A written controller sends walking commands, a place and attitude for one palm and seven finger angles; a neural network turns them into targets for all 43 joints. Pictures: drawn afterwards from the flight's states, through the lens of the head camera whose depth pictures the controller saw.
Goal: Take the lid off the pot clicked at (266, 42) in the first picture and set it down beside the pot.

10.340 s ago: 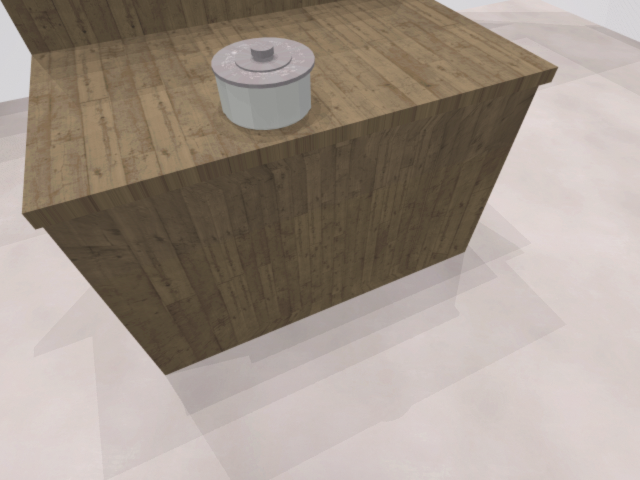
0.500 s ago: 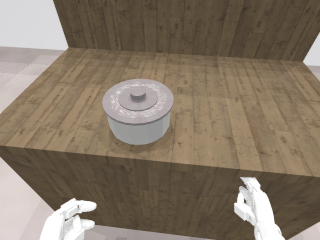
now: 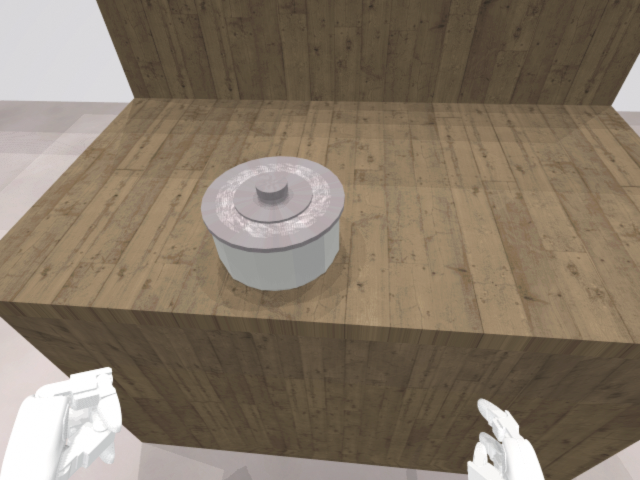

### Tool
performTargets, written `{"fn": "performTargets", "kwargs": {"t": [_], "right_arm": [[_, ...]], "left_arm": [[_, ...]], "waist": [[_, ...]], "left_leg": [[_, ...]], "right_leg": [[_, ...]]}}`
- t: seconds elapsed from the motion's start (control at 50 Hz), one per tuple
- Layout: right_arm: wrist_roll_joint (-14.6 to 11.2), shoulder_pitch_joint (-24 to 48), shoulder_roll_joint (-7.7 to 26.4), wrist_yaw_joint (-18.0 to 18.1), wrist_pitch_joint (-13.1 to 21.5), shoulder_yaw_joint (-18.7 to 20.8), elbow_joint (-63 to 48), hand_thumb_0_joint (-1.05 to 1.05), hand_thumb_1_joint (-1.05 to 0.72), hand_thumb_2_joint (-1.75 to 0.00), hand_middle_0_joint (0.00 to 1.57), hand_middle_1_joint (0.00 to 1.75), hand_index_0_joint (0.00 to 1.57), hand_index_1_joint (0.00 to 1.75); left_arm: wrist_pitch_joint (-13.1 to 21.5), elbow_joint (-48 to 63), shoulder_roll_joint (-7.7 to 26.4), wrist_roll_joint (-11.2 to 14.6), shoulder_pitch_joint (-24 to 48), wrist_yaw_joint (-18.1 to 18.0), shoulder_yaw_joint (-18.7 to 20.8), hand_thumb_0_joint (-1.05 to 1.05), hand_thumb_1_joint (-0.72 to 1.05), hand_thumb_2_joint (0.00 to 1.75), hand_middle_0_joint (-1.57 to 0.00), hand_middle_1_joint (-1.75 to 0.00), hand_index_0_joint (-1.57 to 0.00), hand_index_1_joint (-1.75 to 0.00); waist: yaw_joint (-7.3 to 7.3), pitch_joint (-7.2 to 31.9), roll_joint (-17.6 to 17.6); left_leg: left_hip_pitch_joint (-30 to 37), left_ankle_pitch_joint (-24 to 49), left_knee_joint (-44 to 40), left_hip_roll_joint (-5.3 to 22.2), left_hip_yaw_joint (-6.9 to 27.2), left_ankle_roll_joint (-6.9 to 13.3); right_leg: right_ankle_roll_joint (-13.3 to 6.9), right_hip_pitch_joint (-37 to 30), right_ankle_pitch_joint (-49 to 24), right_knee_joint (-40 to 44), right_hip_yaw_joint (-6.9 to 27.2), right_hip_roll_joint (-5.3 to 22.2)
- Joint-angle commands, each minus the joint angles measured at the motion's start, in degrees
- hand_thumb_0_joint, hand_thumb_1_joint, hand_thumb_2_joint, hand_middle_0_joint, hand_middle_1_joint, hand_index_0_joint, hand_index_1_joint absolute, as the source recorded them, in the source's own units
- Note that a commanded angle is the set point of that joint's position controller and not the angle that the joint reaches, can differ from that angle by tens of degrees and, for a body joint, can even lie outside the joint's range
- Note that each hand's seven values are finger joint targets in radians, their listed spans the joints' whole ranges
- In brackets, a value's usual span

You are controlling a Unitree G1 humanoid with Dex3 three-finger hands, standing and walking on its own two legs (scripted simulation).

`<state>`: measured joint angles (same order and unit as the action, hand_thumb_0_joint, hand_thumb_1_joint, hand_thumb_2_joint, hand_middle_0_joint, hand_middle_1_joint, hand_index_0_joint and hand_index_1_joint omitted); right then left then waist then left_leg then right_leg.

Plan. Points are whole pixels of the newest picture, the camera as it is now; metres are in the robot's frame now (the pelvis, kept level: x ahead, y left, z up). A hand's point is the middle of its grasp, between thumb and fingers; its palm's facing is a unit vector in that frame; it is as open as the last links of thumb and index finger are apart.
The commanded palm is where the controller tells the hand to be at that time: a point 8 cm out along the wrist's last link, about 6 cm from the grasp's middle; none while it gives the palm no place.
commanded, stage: raise the hand higher, near the body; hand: left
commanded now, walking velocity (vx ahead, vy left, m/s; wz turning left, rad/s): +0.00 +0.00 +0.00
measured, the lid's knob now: (271, 186) +0.46 +0.13 +0.14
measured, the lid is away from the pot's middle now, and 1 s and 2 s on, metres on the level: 0.00 0.00 0.00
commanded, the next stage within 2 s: reach forward and open the fingers in 0.58 s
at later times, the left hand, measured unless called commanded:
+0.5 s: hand (90, 375) +0.17 +0.24 +0.13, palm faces +0.37 -0.82 -0.43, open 3.1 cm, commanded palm +0.12 +0.28 +0.16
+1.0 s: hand (62, 346) +0.19 +0.28 +0.15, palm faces -0.04 -0.03 -1.00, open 3.0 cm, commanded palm +0.18 +0.27 +0.21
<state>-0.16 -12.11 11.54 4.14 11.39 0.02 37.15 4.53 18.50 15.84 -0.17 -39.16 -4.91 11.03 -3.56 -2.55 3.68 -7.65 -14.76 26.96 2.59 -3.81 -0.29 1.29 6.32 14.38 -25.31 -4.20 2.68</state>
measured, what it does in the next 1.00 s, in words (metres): stands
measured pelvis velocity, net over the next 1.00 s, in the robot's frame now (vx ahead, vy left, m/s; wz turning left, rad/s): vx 0.00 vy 0.01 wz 0.02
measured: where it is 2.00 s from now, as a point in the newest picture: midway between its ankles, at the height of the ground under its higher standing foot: outside the picture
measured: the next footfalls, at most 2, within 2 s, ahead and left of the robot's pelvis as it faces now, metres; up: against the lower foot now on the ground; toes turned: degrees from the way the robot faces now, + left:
none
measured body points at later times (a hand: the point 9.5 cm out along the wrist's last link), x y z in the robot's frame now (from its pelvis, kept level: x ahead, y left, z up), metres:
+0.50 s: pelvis +0.01 +0.01 +0.00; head +0.00 -0.01 +0.45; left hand +0.14 +0.28 +0.16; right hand +0.22 -0.19 -0.07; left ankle +0.00 +0.12 -0.74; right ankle +0.00 -0.13 -0.74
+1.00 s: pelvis +0.00 +0.01 +0.00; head +0.01 -0.05 +0.44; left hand +0.18 +0.28 +0.20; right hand +0.23 -0.21 -0.10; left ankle +0.00 +0.12 -0.74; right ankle +0.00 -0.13 -0.74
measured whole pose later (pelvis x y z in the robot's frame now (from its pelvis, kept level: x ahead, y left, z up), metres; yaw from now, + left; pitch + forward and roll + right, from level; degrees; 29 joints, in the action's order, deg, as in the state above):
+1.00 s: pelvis +0.00 +0.01 +0.00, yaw +1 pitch +0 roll +0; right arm -1.9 -6.0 17.6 0.5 -3.2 -0.7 31.8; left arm -8.0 28.8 38.7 -39.7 -25.8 6.3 11.0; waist -5.5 0.4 8.8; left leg -13.9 -14.5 28.3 1.5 -3.2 0.4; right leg 1.9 12.4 14.6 -27.1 -4.7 3.8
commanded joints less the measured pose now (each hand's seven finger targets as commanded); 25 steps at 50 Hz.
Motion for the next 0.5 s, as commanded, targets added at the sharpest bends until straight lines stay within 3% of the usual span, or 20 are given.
{"fn": "performTargets", "kwargs": {"t": [0.0, 0.04, 0.06, 0.1, 0.12, 0.22, 0.24, 0.28, 0.42, 0.44, 0.48], "right_arm": [[-0.2, 9.8, 5.0, 0.4, 4.5, 2.4, -10.9, 0.0, -0.9, -0.9, 0.2, 0.3, 0.2, 0.3], [-0.2, 9.8, 5.1, 0.1, 4.1, 2.4, -10.8, 0.0, -0.9, -0.9, 0.2, 0.3, 0.2, 0.3], [-0.2, 9.7, 5.0, 0.1, 4.2, 2.1, -11.4, 0.0, -0.9, -0.9, 0.2, 0.3, 0.2, 0.3], [-0.2, 9.6, 5.1, 0.2, 4.1, 2.3, -11.5, 0.0, -0.9, -0.9, 0.2, 0.3, 0.2, 0.3], [-0.1, 9.4, 5.1, 0.1, 4.1, 2.1, -11.9, 0.0, -0.9, -0.9, 0.2, 0.3, 0.2, 0.3], [-0.2, 9.5, 4.9, -0.2, 3.5, 1.8, -12.1, 0.0, -0.9, -0.9, 0.2, 0.3, 0.2, 0.3], [-0.2, 9.7, 5.0, -0.2, 3.1, 1.9, -11.8, 0.0, -0.9, -0.9, 0.2, 0.3, 0.2, 0.3], [-0.1, 9.6, 4.8, -0.1, 3.0, 1.6, -12.2, 0.0, -0.9, -0.9, 0.2, 0.3, 0.2, 0.3], [0.1, 9.4, 5.1, -0.2, 2.9, 1.1, -12.2, 0.0, -0.9, -0.9, 0.2, 0.3, 0.2, 0.3], [0.0, 9.9, 5.0, -0.3, 2.8, 1.3, -11.6, 0.0, -0.9, -0.9, 0.2, 0.3, 0.2, 0.3], [0.0, 9.6, 5.0, -0.3, 2.4, 1.2, -11.9, 0.0, -0.9, -0.9, 0.2, 0.3, 0.2, 0.3]], "left_arm": [[4.5, 13.9, 7.9, 0.3, -1.3, -1.0, 6.1, 0.0, 0.9, 0.9, -1.3, -1.5, -1.3, -1.5], [4.6, 14.9, 8.9, 0.3, -1.1, -1.0, 7.5, 0.0, 0.9, 0.9, -1.3, -1.5, -1.3, -1.5], [5.0, 17.1, 8.0, 0.2, 0.2, -0.9, 6.1, 0.0, 0.9, 0.9, -1.3, -1.5, -1.3, -1.5], [5.0, 17.5, 8.2, 0.4, 0.1, -0.9, 6.6, 0.0, 0.9, 0.9, -1.3, -1.5, -1.3, -1.5], [5.1, 19.4, 8.5, 0.4, 0.7, -0.8, 6.6, 0.0, 0.9, 0.9, -1.3, -1.5, -1.3, -1.5], [4.9, 20.2, 8.3, 0.6, 1.0, -0.8, 6.8, 0.0, 0.9, 0.9, -1.3, -1.5, -1.3, -1.5], [4.6, 19.7, 9.7, 0.7, 1.0, -1.0, 8.9, 0.0, 0.9, 0.9, -1.3, -1.5, -1.3, -1.5], [5.0, 20.4, 8.6, 0.9, 3.0, -0.8, 7.7, 0.0, 0.9, 0.9, -1.3, -1.5, -1.3, -1.5], [5.4, 24.3, 9.9, 1.2, 6.1, -1.1, 9.0, 0.0, 0.9, 0.9, -1.3, -1.5, -1.3, -1.5], [4.9, 22.0, 10.7, 1.2, 4.8, -1.3, 10.8, 0.0, 0.9, 0.9, -1.3, -1.5, -1.3, -1.5], [5.2, 22.2, 9.7, 1.3, 5.9, -1.1, 9.9, 0.0, 0.9, 0.9, -1.3, -1.5, -1.3, -1.5]], "waist": [[-0.88, 2.9, -2.3], [-0.87, 2.8, -1.9], [-0.59, 2.5, -0.4], [-0.7, 2.7, -1.4], [-0.73, 3.6, 0.8], [-0.7, 2.6, -0.5], [-0.83, 2.5, -0.6], [-0.47, 2.5, -1.6], [-0.68, 4.4, 1.5], [-0.84, 3.8, -0.2], [-0.6, 3.6, -1.8]], "left_leg": [[1.8, 8.9, -4.2, -1.2, 0.9, 1.6], [1.8, 9.2, -3.9, -1.2, 1.1, 1.5], [1.9, 9.6, -4.0, -1.3, 0.8, 1.5], [2.2, 10.8, -3.9, -1.1, 0.9, 1.5], [2.5, 11.1, -4.0, -1.2, 1.2, 1.3], [2.1, 12.4, -3.8, -0.9, 1.6, 1.2], [1.8, 11.4, -3.5, -0.9, 1.4, 1.2], [2.0, 11.5, -3.8, -0.9, 1.6, 1.2], [3.1, 12.4, -3.6, -0.8, 2.0, 1.0], [2.6, 11.7, -3.2, -0.8, 1.9, 1.1], [2.5, 12.6, -3.4, -0.7, 1.6, 1.1]], "right_leg": [[-1.3, 3.3, -5.0, 5.1, -0.5, -1.4], [-1.5, 3.3, -5.6, 4.9, -0.4, -1.7], [-1.5, 3.5, -6.1, 5.1, -0.3, -1.5], [-1.4, 3.1, -7.4, 4.6, -0.5, -1.6], [-1.5, 2.6, -7.6, 4.2, -0.5, -1.5], [-1.6, 2.7, -9.1, 3.8, -0.8, -1.7], [-1.7, 2.7, -8.7, 4.0, -0.4, -1.9], [-1.6, 2.8, -8.6, 4.1, -0.6, -1.7], [-1.8, 2.0, -9.0, 3.7, -0.5, -1.6], [-1.8, 2.4, -8.8, 3.8, -0.4, -1.9], [-1.7, 2.1, -9.7, 3.9, -0.6, -1.6]]}}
